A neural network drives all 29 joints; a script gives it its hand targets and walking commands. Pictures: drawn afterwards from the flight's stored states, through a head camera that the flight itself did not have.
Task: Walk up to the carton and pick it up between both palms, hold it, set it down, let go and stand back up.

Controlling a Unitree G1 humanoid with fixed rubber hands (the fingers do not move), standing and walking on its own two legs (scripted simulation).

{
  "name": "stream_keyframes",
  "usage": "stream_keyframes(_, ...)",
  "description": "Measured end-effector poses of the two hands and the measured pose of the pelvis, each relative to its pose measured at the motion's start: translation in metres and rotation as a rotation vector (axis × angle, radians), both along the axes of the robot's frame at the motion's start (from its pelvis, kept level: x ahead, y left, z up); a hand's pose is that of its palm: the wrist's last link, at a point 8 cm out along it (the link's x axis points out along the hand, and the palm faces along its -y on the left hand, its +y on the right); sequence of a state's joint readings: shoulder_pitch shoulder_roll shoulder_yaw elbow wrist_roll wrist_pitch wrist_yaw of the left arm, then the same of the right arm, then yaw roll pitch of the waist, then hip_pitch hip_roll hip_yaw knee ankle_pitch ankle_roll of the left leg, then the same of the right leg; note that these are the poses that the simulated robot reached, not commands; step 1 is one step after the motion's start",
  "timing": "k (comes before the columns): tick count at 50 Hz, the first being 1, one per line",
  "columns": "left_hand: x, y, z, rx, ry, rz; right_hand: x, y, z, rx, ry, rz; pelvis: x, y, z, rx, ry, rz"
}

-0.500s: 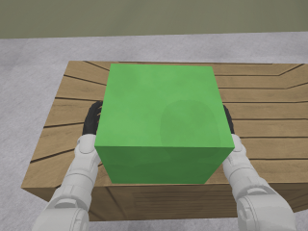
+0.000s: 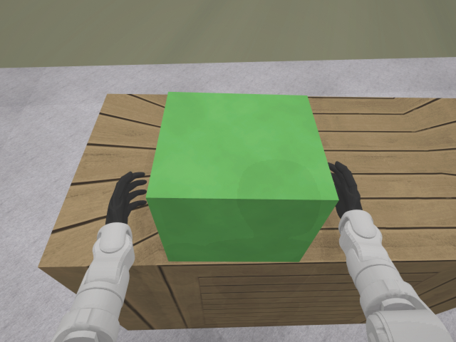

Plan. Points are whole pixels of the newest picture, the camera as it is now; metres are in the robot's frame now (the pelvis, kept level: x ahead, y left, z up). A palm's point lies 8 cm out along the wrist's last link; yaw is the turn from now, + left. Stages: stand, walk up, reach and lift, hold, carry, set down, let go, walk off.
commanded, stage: set down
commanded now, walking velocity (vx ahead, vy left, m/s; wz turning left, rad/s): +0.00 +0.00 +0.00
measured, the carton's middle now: (236, 180) +0.39 -0.01 +0.04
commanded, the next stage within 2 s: none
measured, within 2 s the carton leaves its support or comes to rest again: neither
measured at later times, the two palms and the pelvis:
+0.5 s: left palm (102, 251) +0.25 +0.22 +0.02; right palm (365, 244) +0.27 -0.23 +0.03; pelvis -0.01 +0.00 +0.00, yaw +0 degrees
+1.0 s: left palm (87, 288) +0.20 +0.22 +0.02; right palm (386, 289) +0.20 -0.23 +0.03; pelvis -0.01 +0.00 +0.00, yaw +0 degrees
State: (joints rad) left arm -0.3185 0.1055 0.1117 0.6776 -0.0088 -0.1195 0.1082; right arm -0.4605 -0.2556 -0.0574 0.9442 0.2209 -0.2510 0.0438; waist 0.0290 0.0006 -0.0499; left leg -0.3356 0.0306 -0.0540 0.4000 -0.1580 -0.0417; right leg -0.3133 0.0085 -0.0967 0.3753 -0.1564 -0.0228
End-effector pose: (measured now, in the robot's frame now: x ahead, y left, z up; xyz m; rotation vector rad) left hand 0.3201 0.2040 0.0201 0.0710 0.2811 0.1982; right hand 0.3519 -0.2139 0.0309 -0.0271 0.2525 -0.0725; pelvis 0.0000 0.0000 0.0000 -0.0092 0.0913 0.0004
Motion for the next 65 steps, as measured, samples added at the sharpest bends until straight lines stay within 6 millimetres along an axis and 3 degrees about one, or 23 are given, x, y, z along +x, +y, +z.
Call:
stream_keyframes(11, -0.021, 0.003, 0.000, -0.002, 0.020, 0.012, -0.030, -0.008, -0.006, 0.000, 0.003, 0.003, -0.004, -0.001, 0.000, 0.002, -0.008, 0.000)
stream_keyframes(20, -0.050, 0.009, -0.001, 0.004, 0.036, 0.029, -0.059, -0.012, -0.006, -0.009, -0.011, 0.005, -0.004, -0.001, 0.000, 0.001, -0.013, 0.000)
stream_keyframes(31, -0.078, 0.010, 0.010, 0.010, 0.014, 0.029, -0.094, -0.015, 0.004, -0.016, -0.032, 0.006, -0.007, -0.001, 0.000, 0.001, -0.045, 0.000)
stream_keyframes(46, -0.118, 0.014, 0.008, -0.011, 0.051, 0.069, -0.144, -0.019, 0.008, -0.031, 0.009, -0.004, -0.009, -0.002, 0.001, 0.003, -0.091, 0.001)
stream_keyframes(53, -0.126, 0.015, 0.003, -0.017, 0.086, 0.067, -0.154, -0.020, 0.002, -0.027, 0.053, -0.011, -0.010, -0.002, 0.001, 0.003, -0.097, 0.001)
stream_keyframes(65, -0.122, 0.011, -0.008, -0.040, 0.153, 0.037, -0.152, -0.022, -0.001, -0.035, 0.105, -0.017, -0.004, -0.003, 0.001, 0.004, -0.091, 0.001)
